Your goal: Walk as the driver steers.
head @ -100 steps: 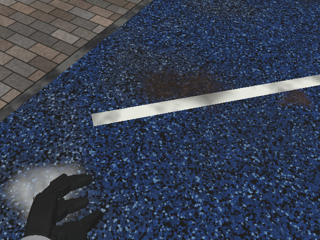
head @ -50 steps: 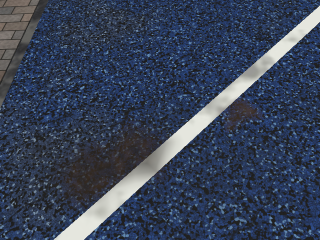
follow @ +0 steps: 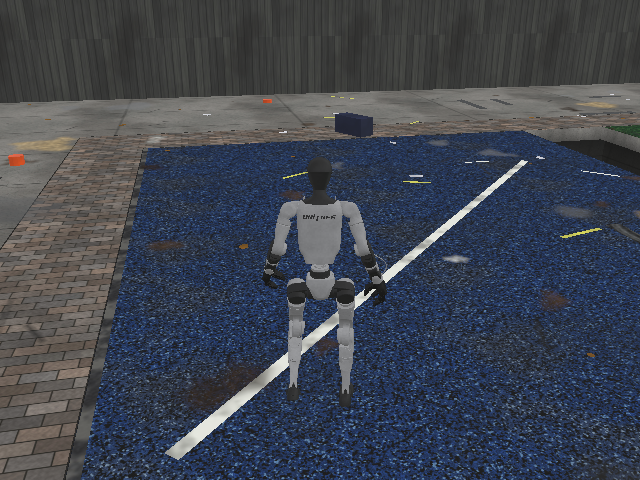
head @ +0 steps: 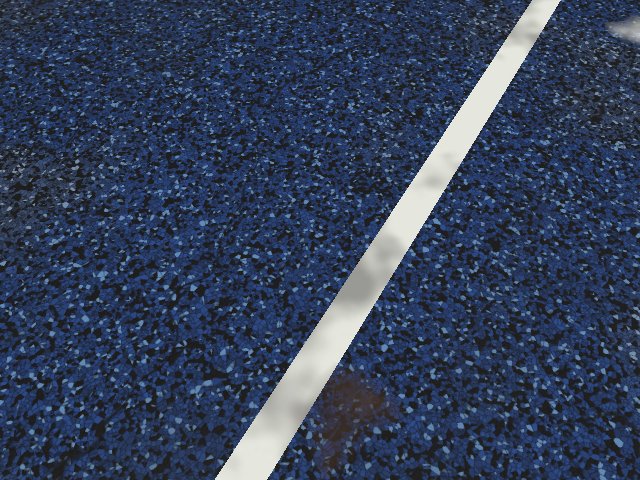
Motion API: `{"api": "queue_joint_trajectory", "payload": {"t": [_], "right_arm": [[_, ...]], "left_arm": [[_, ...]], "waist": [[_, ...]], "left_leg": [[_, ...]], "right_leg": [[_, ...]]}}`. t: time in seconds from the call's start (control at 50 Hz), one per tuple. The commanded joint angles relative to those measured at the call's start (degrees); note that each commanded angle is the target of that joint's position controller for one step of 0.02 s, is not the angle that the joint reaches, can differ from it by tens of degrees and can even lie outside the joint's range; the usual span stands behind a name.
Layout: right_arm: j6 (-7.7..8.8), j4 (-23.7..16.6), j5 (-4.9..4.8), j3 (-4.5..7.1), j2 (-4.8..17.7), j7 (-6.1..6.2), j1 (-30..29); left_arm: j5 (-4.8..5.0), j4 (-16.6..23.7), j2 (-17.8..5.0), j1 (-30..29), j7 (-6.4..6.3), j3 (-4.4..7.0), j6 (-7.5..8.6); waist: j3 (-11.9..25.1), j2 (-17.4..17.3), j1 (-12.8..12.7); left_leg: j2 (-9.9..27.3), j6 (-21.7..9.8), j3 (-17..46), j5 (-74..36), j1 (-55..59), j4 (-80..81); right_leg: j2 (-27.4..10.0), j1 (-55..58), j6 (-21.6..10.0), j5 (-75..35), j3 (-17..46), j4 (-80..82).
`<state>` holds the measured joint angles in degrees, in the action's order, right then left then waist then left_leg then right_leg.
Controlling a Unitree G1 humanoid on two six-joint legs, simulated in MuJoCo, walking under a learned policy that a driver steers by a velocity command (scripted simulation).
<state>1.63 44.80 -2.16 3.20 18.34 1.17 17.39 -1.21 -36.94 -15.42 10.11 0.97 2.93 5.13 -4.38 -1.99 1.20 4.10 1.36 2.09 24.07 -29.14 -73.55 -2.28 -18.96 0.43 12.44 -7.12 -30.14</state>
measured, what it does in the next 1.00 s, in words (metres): walks ahead, turning left: left foot, then right foot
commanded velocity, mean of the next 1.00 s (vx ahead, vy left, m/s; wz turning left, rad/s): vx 0.10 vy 0.00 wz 0.58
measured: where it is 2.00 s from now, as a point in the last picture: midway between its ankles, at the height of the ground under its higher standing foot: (320, 329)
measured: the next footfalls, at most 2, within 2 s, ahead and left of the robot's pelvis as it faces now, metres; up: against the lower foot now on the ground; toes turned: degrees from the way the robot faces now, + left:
left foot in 0.24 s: +0.31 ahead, +0.11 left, +0.00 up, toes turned +14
right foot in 0.76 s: +0.41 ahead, -0.08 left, +0.00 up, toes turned +36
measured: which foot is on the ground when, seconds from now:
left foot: up 0.00-0.22, down 0.24-0.78, up 0.80-1.00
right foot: down 0.00-0.24, up 0.26-0.74, down 0.76-1.00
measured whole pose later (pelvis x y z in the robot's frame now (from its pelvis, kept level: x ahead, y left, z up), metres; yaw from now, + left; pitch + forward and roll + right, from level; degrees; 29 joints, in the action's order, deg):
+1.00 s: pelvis +0.31 -0.01 +0.01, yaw +34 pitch +0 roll +0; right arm -3.2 36.0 -0.5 3.3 17.2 1.2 9.4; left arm -0.4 -44.0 -14.0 8.7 -0.1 1.6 0.3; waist -2.8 -1.2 -1.0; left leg -0.7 5.5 6.2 25.8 -17.5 -41.9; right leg 0.4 -14.6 -0.5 13.7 2.3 -28.0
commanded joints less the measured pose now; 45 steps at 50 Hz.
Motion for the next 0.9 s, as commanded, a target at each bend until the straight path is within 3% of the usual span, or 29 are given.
{"api": "queue_joint_trajectory", "payload": {"t": [0.02,0.04,0.08,0.14,0.2,0.22,0.24,0.26,0.28,0.3,0.32,0.34,0.4,0.46,0.5,0.6,0.68,0.72,0.74,0.76,0.78,0.8,0.82,0.84,0.88,0.9], "right_arm": [[-2.92,-4.8,-0.12,0.40,-1.6,-0.11,4.5],[-3.22,-6.0,0.55,0.43,-1.5,-0.33,2.7],[-3.27,-6.1,1.73,0.67,-0.2,-1.76,1.6],[-3.70,-7.0,1.80,1.62,2.5,-4.11,-0.5],[-4.05,-8.2,1.63,4.10,7.7,-4.53,0.9],[-3.85,-7.4,1.58,5.50,9.8,-4.03,5.9],[-3.64,-6.2,1.46,6.91,12.6,-2.92,10.8],[-3.31,-8.6,0.83,6.90,17.6,-1.95,3.1],[-1.55,-14.0,3.73,6.19,18.8,-3.02,-0.8],[-0.35,-15.8,2.82,5.65,15.6,-4.12,-2.2],[0.12,-15.3,1.57,5.26,14.0,-3.91,-3.1],[-0.03,-15.4,0.65,4.70,11.9,-3.38,-4.7],[-1.42,-17.4,1.97,4.32,10.5,-0.77,-8.3],[-2.45,-17.5,1.60,4.66,11.1,0.80,-6.3],[-3.15,-17.6,1.65,4.13,9.9,1.47,-6.3],[-4.13,-17.5,2.62,2.78,7.1,1.13,-7.2],[-4.36,-17.3,2.89,2.19,6.4,0.11,-7.8],[-4.37,-17.2,2.31,1.74,5.8,-0.27,-9.0],[-4.33,-16.9,1.78,1.40,5.1,-0.32,-9.6],[-3.99,-16.3,2.02,0.99,3.7,-0.34,-7.8],[-3.54,-15.9,3.18,0.59,2.5,-0.38,-3.1],[-3.19,-16.6,2.97,1.30,4.8,-0.22,-5.0],[-3.05,-16.4,2.98,2.13,7.8,0.13,-7.5],[-3.18,-16.3,2.46,2.58,8.2,0.32,-9.7],[-4.08,-14.9,2.15,2.42,6.2,0.49,-9.0],[-4.29,-14.1,1.95,1.92,4.4,0.36,-8.3]], "left_arm": [[0.54,2.1,-3.7,-6.7,-0.49,1.42,1.50],[0.71,1.7,-5.1,-8.5,-0.83,1.87,1.68],[1.65,1.2,-7.2,-10.4,-1.48,2.68,1.60],[3.28,0.1,-9.8,-9.8,-2.03,3.50,0.71],[4.68,-0.2,-12.2,-9.9,-2.09,4.55,-0.96],[5.09,-0.1,-11.8,-10.2,-1.88,4.50,-1.73],[4.15,0.3,-9.6,-8.8,-1.60,3.77,-2.28],[0.22,0.8,-3.0,-2.8,-0.97,2.03,-2.61],[0.61,1.2,-6.9,5.1,-0.64,2.00,-2.51],[2.12,1.4,-11.5,-0.6,-0.53,2.78,-2.10],[2.04,2.4,-11.1,-4.9,-0.95,2.71,-2.01],[0.94,1.6,-10.0,-6.4,-1.72,2.47,-2.33],[0.40,0.7,-9.3,-8.4,-1.78,2.59,-3.26],[0.60,-0.8,-6.7,-8.2,-1.67,1.93,-3.58],[1.05,-1.7,-6.5,-7.6,-1.80,1.78,-4.20],[1.13,-1.4,-6.7,-8.9,-2.15,1.63,-4.46],[1.14,-1.0,-7.3,-8.6,-1.42,1.62,-3.25],[1.15,-1.5,-7.2,-6.4,-0.72,1.72,-2.65],[0.84,-2.0,-6.7,-4.5,-0.38,1.67,-2.30],[-0.15,-1.8,-8.1,-4.2,-0.35,1.79,-2.12],[-0.99,-0.8,-12.1,-5.6,-0.71,2.37,-2.34],[-1.66,-1.8,-10.3,-5.4,-0.81,1.73,-2.55],[-1.09,-1.6,-8.8,-5.1,-0.81,1.42,-2.45],[-0.36,-2.1,-9.1,-3.9,-1.06,1.54,-2.50],[0.86,-2.4,-9.5,-3.8,-1.55,1.52,-2.66],[1.00,-2.7,-8.9,-4.2,-1.60,1.25,-2.96]], "waist": [[2.3,9.9,3.2],[1.1,9.8,3.7],[3.3,8.0,3.7],[5.4,5.9,3.1],[6.8,5.1,5.1],[8.9,3.2,8.0],[8.5,-2.7,9.9],[4.8,-21.9,0.3],[19.6,-20.1,-2.9],[19.6,-8.0,0.3],[14.5,-3.0,0.1],[11.8,1.5,-0.9],[11.5,0.1,-2.5],[13.5,1.4,-1.8],[13.8,0.5,-1.2],[10.6,-4.8,0.6],[10.1,-6.7,1.7],[10.0,-6.9,0.3],[9.6,-6.3,-1.3],[9.6,-3.2,-0.8],[10.2,9.0,3.1],[7.3,15.6,2.4],[7.0,13.3,-0.1],[7.4,11.6,-1.3],[7.6,9.1,-1.5],[7.5,8.6,-1.0]], "left_leg": [[5.2,1.1,1.6,-1.6,-3.4,4.9],[5.3,1.0,1.2,-5.9,-3.0,10.4],[4.0,-0.3,-0.9,-20.6,2.9,22.5],[1.6,-2.1,-3.8,-27.4,6.7,30.3],[-2.7,-5.5,-8.5,-19.7,11.6,32.4],[-5.4,-7.6,-9.8,-20.1,18.6,35.7],[-6.4,-10.0,-5.4,-27.3,26.5,40.2],[1.6,-15.0,12.7,-57.1,27.9,42.0],[13.2,-27.0,43.0,-34.3,36.0,52.7],[13.6,-24.7,44.0,-20.2,35.3,58.7],[11.6,-21.2,39.9,-12.8,31.3,58.6],[9.2,-18.2,35.9,-10.8,26.7,57.6],[3.9,-14.8,26.7,-23.0,18.9,55.8],[3.0,-15.0,24.3,-31.5,20.2,53.5],[2.8,-14.7,23.3,-29.9,19.1,52.7],[1.2,-13.6,23.0,-20.2,15.7,52.3],[2.5,-13.8,25.4,-26.5,17.7,49.1],[1.8,-12.9,26.0,-29.6,18.4,47.0],[0.5,-11.1,25.4,-27.9,17.3,46.0],[-1.8,-8.0,23.5,-20.7,15.4,43.9],[-8.5,-4.3,16.1,-3.3,11.7,35.4],[-11.3,-1.3,10.4,5.7,7.6,33.1],[-9.1,0.7,9.5,8.4,6.6,27.3],[-8.6,1.9,8.8,8.2,4.5,22.8],[-7.1,4.0,8.7,7.2,2.6,17.0],[-6.4,4.5,7.7,6.7,3.5,18.1]], "right_leg": [[-17.2,1.5,-10.8,-31.8,7.3,16.8],[-16.7,0.1,-10.5,-31.7,4.5,17.7],[-13.0,1.0,-9.1,-29.3,-2.1,16.8],[-13.6,7.3,-7.6,-28.9,-4.8,12.9],[-14.1,11.0,-5.4,-37.8,-5.9,1.3],[-12.5,9.7,-3.7,-38.4,-6.9,-8.8],[-8.7,2.5,-0.9,-22.0,-5.6,-23.6],[1.7,-10.4,2.8,27.0,-3.8,-42.6],[7.5,-19.1,3.6,30.0,10.3,-53.6],[5.7,-21.3,1.9,23.9,14.6,-52.9],[4.4,-22.5,0.6,18.6,15.0,-48.3],[2.5,-21.0,0.3,15.2,15.7,-43.8],[2.8,-13.1,0.6,10.4,16.1,-33.1],[4.5,-12.8,3.2,8.0,15.5,-27.2],[4.0,-12.4,4.7,5.4,15.2,-25.8],[2.5,-9.4,5.4,2.9,13.7,-20.0],[2.2,-5.2,3.7,5.7,12.3,-12.2],[2.4,-0.7,2.4,3.0,11.4,-3.6],[2.1,3.8,1.3,-4.4,10.9,4.9],[-2.0,8.2,-0.4,-12.2,14.8,9.0],[-11.3,11.5,-5.0,-24.4,24.1,9.6],[-16.5,7.6,-13.3,-25.9,31.3,11.1],[-17.2,7.8,-15.4,-23.2,32.6,11.9],[-15.9,10.0,-14.8,-22.0,31.2,11.2],[-14.1,12.0,-13.3,-22.5,27.4,9.6],[-12.3,11.8,-12.3,-23.5,24.7,9.2]]}}
Over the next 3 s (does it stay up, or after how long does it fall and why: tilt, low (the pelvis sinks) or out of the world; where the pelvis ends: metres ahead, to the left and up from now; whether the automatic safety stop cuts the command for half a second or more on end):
stays up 1.29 0.07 0.01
